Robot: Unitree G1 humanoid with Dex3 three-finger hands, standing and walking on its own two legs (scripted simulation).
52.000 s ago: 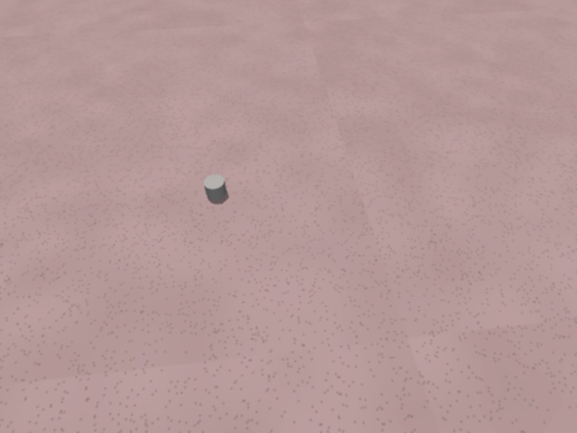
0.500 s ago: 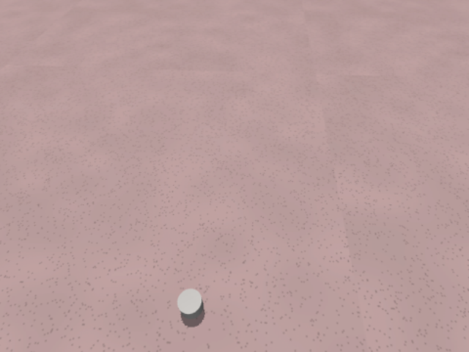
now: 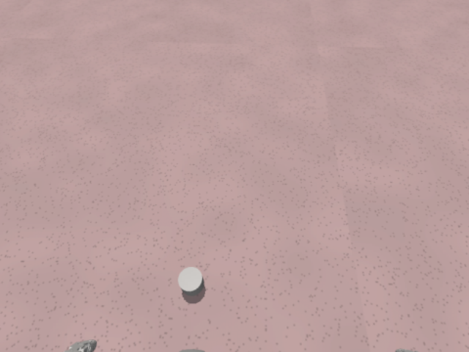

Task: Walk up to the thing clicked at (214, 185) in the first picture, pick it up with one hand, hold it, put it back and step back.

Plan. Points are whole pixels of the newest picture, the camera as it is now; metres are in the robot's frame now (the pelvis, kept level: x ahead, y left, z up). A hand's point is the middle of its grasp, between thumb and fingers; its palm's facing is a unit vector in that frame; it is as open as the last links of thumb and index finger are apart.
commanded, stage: step back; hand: left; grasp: from above
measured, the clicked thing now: (191, 281) +0.43 +0.21 -0.74
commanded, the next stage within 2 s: none
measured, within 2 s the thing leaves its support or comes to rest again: neither
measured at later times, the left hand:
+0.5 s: hand out of the picture +0.04 +0.30 -0.17, palm faces -0.09 -0.92 -0.38, open 7.4 cm
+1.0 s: hand out of the picture -0.09 +0.32 -0.16, palm faces +0.00 -0.92 -0.38, open 7.4 cm
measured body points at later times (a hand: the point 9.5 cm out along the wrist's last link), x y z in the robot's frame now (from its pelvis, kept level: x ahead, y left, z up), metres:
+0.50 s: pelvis -0.09 +0.04 -0.02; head -0.01 +0.05 +0.42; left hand +0.05 +0.35 -0.15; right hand +0.00 -0.27 -0.13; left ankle -0.03 +0.14 -0.74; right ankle -0.12 -0.09 -0.71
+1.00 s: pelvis -0.22 +0.05 -0.02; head -0.16 +0.07 +0.43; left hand -0.09 +0.37 -0.14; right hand -0.13 -0.26 -0.13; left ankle -0.20 +0.16 -0.74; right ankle -0.17 -0.08 -0.70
